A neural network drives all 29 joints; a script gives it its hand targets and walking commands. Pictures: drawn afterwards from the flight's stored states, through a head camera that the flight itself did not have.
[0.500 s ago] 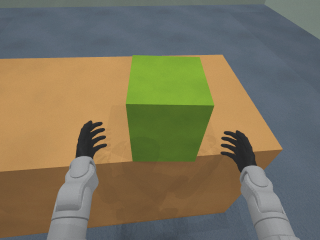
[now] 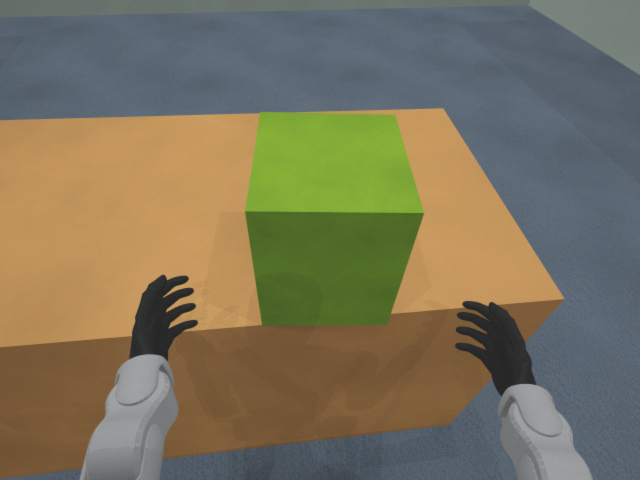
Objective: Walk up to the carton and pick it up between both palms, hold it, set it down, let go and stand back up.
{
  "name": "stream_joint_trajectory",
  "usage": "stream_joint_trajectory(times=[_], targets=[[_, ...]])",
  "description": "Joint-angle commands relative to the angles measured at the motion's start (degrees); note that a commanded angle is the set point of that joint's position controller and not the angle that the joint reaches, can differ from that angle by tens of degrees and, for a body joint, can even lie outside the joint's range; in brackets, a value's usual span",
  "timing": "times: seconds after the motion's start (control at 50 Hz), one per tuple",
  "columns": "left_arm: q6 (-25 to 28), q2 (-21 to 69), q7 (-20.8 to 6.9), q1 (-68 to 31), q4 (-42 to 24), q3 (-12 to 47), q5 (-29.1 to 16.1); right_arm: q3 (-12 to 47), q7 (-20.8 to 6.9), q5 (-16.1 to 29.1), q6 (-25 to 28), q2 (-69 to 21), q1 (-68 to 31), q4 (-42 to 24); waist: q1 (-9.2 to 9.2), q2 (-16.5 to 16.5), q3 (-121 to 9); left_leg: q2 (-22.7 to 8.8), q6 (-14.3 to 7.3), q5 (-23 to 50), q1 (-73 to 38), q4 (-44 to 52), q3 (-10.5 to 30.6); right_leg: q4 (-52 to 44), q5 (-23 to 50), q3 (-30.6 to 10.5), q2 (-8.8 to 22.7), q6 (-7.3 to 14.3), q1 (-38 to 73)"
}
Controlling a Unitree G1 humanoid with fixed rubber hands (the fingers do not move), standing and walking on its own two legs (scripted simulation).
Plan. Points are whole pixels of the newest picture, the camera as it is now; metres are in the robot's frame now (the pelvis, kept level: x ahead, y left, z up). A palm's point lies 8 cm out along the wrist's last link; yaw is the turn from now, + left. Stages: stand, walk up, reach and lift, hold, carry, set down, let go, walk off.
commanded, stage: set down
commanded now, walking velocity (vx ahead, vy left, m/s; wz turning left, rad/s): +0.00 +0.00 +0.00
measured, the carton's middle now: (326, 223) +0.46 +0.04 +0.05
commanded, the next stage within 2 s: let go in 1.98 s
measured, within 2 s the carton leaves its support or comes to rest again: neither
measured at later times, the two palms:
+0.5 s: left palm (146, 378) +0.21 +0.23 +0.02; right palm (508, 396) +0.23 -0.20 +0.02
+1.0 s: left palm (155, 394) +0.21 +0.23 -0.02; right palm (507, 406) +0.23 -0.21 -0.01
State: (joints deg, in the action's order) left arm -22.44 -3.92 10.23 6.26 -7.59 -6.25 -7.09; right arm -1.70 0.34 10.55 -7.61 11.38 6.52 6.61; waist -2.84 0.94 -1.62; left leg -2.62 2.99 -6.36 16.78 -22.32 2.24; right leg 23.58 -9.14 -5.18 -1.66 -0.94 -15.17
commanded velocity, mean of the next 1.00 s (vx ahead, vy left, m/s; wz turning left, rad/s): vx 0.00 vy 0.00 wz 0.00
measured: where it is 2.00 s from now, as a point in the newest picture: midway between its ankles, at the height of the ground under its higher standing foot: outside the picture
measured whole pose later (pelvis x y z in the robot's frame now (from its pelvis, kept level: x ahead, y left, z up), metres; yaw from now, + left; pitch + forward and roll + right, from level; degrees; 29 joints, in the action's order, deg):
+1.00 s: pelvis +0.02 +0.00 +0.00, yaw +0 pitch +2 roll +0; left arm -11.7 -6.4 4.5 13.0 6.8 -5.7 -5.3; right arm -1.7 -0.4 10.6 -0.1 11.2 14.5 10.6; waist -2.8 0.9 2.2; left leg -2.0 3.0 -7.5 15.6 -21.2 2.0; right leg 23.6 -11.0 -5.2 -0.9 -0.9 -14.5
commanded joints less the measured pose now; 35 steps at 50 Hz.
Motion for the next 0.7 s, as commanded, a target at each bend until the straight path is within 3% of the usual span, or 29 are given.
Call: stream_joint_trajectory(times=[0.0, 0.02, 0.04, 0.06, 0.1, 0.18, 0.22, 0.24, 0.3, 0.32, 0.34, 0.36, 0.38, 0.44, 0.46, 0.52, 0.54, 0.58, 0.62, 0.64, 0.68], targets=[[4.1, -7.4, -1.2, -3.1, -16.0, 9.2, -0.7, -1.9, 0.6, 5.8, 3.4, 6.3, -2.7, -23.6, 1.51, -1.3, -8.1, 3.4, -2.0, 0.2, -18.3, 6.5, -6.5, -8.4, -5.3, 6.0, -0.6, 1.5, 4.8], [3.7, -7.4, -1.0, 1.5, -17.4, 8.5, 0.2, -1.6, 0.3, 6.0, 3.2, 6.8, 0.9, -24.7, 0.32, -1.4, -7.1, 3.2, -1.6, 0.6, -19.7, 7.4, -6.2, -9.0, -5.5, 6.1, -0.8, 1.7, 5.8], [3.9, -8.2, -0.6, -1.7, -21.6, 8.8, -0.9, -2.8, 0.2, 6.3, 3.4, 7.4, -1.5, -26.1, 0.66, -2.0, -8.2, 3.1, -1.4, -1.2, -18.3, 7.5, -6.4, -8.5, -7.1, 6.2, -0.7, 1.7, 5.0], [4.0, -7.3, -0.8, 0.7, -17.6, 9.2, -1.0, -2.4, 0.1, 5.7, 2.7, 7.3, 1.8, -23.6, 0.9, -1.2, -5.9, 3.3, -1.6, -1.9, -17.9, 7.6, -6.5, -8.6, -7.6, 6.2, -0.9, 1.7, 4.8], [3.9, -8.7, -0.6, -1.5, -20.2, 9.2, -1.1, -3.1, 0.1, 5.7, 2.7, 7.4, 0.6, -26.3, 0.92, -1.9, -6.7, 3.4, -1.9, -4.0, -17.6, 7.7, -6.5, -8.7, -10.4, 5.7, -0.6, 2.0, 3.8], [4.4, -9.7, -1.0, 0.0, -17.4, 8.9, -2.1, -3.2, 0.3, 4.4, 2.5, 5.5, 2.5, -26.4, 0.5, -0.5, -4.5, 3.6, -2.2, -6.3, -16.2, 7.7, -6.7, -9.6, -13.3, 4.9, 0.2, 1.8, 2.7], [4.6, -9.6, -1.1, -1.0, -16.7, 9.5, -2.9, -3.8, 0.2, 4.4, 2.5, 6.1, 1.6, -26.6, 1.49, 0.1, -5.5, 3.4, -2.3, -6.9, -17.2, 7.5, -6.6, -9.4, -15.2, 5.4, 0.0, 1.6, 1.7], [4.6, -10.3, -0.7, -1.6, -19.0, 8.8, -2.9, -3.7, -0.3, 4.9, 2.6, 6.3, 1.0, -27.5, 0.38, -1.5, -6.5, 3.1, -2.1, -7.2, -16.9, 7.6, -6.6, -9.0, -15.6, 5.2, 0.0, 2.0, 2.0], [2.9, -9.1, -1.3, -0.6, -11.2, 8.7, -1.4, -3.9, -0.2, 2.6, 1.1, 6.9, 1.5, -21.4, 1.24, -1.2, -2.0, 3.3, -1.9, -8.9, -16.8, 8.0, -6.6, -9.7, -17.6, 5.3, -0.1, 2.0, 0.6], [3.2, -10.0, -1.1, -0.9, -15.1, 8.0, -1.2, -3.7, -0.3, 3.9, 1.5, 6.4, 2.0, -22.6, 0.56, -2.7, -3.6, 3.4, -1.8, -7.1, -17.1, 7.6, -6.8, -9.4, -16.1, 5.1, 0.2, 2.0, 1.2], [2.8, -9.4, -1.5, 0.0, -12.5, 9.5, -1.3, -4.4, -0.4, 2.7, 0.9, 6.5, 2.4, -21.2, 1.3, -1.0, -3.2, 3.3, -1.7, -8.6, -16.6, 7.8, -6.6, -9.7, -16.5, 5.6, 0.1, 2.0, 1.2], [3.1, -9.7, -1.6, -0.5, -13.4, 8.8, -1.4, -3.7, -0.3, 2.9, 1.2, 5.9, 1.9, -22.1, 0.77, -1.3, -3.1, 3.3, -1.8, -8.1, -16.8, 7.9, -6.7, -9.5, -15.6, 5.5, 0.2, 2.0, 1.4], [2.9, -9.4, -2.0, 0.3, -9.6, 8.4, -0.7, -3.4, -0.4, 2.0, 0.7, 5.5, 2.7, -19.5, 0.93, -0.6, -3.1, 3.6, -1.9, -8.3, -16.9, 7.5, -6.9, -9.8, -16.4, 5.2, 0.2, 2.0, 1.5], [3.9, -9.8, -1.7, 0.1, -12.2, 8.8, -0.7, -4.2, -0.8, 1.5, 1.1, 6.3, 2.7, -18.6, 1.32, -2.0, -3.0, 3.7, -1.6, -7.7, -17.1, 7.3, -6.6, -9.3, -16.0, 5.6, 0.2, 2.2, 0.7], [5.3, -10.8, -1.2, -0.3, -16.9, 8.3, -1.5, -4.8, -0.7, 2.1, 2.1, 6.4, 2.4, -23.1, 0.42, -2.3, -6.0, 3.5, -1.5, -5.9, -17.1, 6.9, -6.4, -8.5, -13.7, 5.7, 0.2, 2.1, 2.2], [5.2, -8.8, -2.0, 1.9, -9.2, 9.0, -0.2, -5.0, -1.3, 0.3, 1.8, 7.0, 5.1, -15.1, 1.77, -1.3, -4.7, 3.5, -1.3, -4.7, -18.9, 6.7, -6.3, -9.5, -11.8, 6.4, -0.2, 2.3, 1.9], [5.5, -9.2, -2.4, 1.8, -8.5, 9.6, -0.9, -5.0, -1.2, -0.4, 2.3, 6.6, 4.5, -14.3, 2.11, -0.2, -5.8, 3.7, -1.5, -4.9, -18.5, 6.4, -6.3, -9.5, -12.2, 6.2, -0.1, 1.9, 1.7], [6.8, -9.9, -2.1, 2.9, -11.9, 8.5, -0.4, -4.7, -1.1, 0.2, 3.4, 6.8, 5.7, -16.9, 1.44, -1.8, -7.4, 3.6, -1.1, -2.3, -18.7, 5.9, -6.4, -8.6, -8.7, 6.5, -0.3, 1.8, 3.8], [7.9, -10.1, -2.5, 4.8, -12.3, 8.2, -0.4, -5.1, -1.2, 0.2, 4.3, 7.5, 7.1, -15.8, 1.26, -0.9, -8.9, 3.6, -0.9, 1.5, -19.6, 5.5, -6.3, -8.4, -4.5, 7.1, -0.5, 1.5, 4.4], [7.6, -9.5, -2.9, 5.6, -9.1, 8.3, 0.3, -4.0, -1.1, -0.1, 4.0, 7.4, 8.5, -11.4, 1.83, -1.8, -7.1, 3.8, -0.7, 3.4, -20.4, 5.1, -6.4, -8.6, -3.2, 6.9, -0.5, 1.3, 3.9], [8.1, -10.2, -3.7, 6.4, -7.4, 7.2, 1.2, -3.6, -0.8, -0.4, 5.2, 7.1, 8.9, -11.2, 1.77, -1.7, -7.6, 3.8, -0.9, 4.1, -21.1, 4.8, -6.3, -9.1, -2.4, 6.7, -0.4, 1.5, 4.4]])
